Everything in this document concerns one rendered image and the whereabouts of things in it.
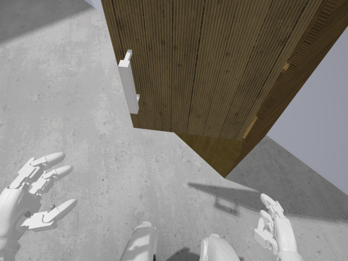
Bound handle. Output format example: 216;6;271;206
118;49;140;114

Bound right robot hand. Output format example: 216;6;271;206
254;194;298;255

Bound left robot hand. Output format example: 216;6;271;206
0;152;78;241

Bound robot thigh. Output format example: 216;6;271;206
200;237;240;261
119;225;159;261

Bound robot right thigh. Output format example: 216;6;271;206
200;237;240;261

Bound left robot forearm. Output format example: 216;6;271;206
0;237;21;261

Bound cupboard door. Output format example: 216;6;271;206
101;0;322;140

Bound robot left thigh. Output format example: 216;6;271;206
119;225;159;261

